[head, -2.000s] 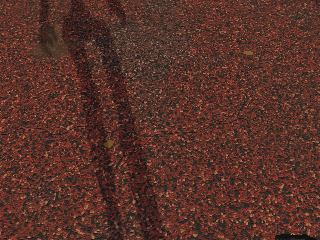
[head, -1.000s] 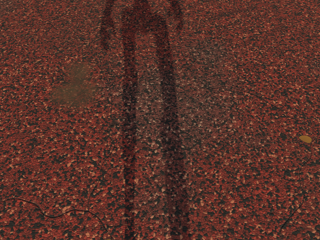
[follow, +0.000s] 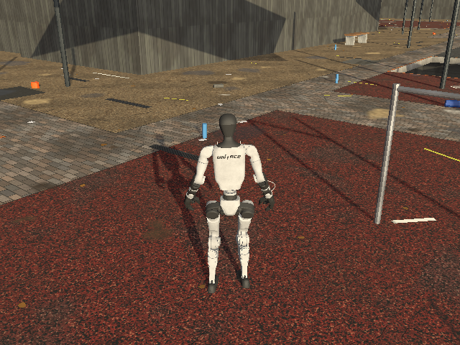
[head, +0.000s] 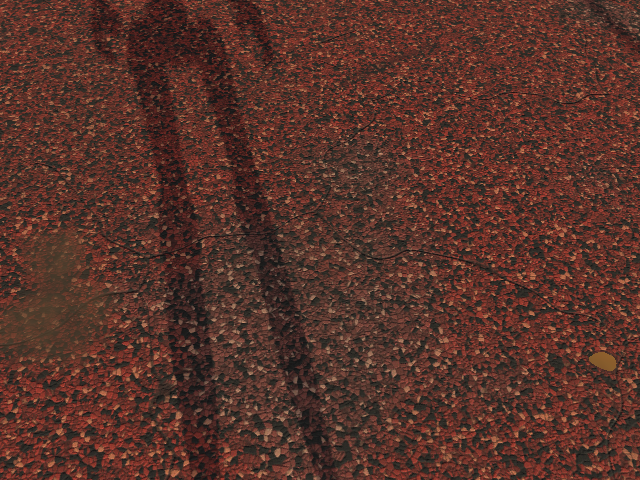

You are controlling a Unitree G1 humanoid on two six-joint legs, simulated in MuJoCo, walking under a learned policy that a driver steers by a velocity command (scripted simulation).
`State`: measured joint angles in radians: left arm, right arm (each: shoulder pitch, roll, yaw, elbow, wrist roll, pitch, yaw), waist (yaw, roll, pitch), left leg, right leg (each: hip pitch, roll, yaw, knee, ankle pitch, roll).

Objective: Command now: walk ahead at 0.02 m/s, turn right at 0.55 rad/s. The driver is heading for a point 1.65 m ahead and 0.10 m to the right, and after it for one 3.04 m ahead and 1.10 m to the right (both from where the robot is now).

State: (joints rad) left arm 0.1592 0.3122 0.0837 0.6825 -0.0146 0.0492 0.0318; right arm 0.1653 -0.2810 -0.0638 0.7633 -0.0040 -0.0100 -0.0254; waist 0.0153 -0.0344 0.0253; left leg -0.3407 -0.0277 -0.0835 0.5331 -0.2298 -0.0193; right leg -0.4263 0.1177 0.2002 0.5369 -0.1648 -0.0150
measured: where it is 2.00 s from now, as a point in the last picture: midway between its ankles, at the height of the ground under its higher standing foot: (417, 392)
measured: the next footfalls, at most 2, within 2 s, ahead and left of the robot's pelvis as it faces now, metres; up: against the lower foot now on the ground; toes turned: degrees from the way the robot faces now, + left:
right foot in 0.40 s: +0.02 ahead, -0.13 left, +0.00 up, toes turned -11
left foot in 0.76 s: +0.07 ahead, +0.09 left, +0.00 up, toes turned -11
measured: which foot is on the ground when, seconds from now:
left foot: down 0.00-0.40, up 0.42-0.74, down 0.76-1.00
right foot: up 0.00-0.38, down 0.40-0.78, up 0.80-1.00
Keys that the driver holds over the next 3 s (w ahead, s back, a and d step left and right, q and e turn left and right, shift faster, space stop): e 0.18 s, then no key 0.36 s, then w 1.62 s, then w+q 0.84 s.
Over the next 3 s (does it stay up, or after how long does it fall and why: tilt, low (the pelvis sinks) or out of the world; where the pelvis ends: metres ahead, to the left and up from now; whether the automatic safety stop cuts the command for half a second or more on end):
stays up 1.17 -0.22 0.01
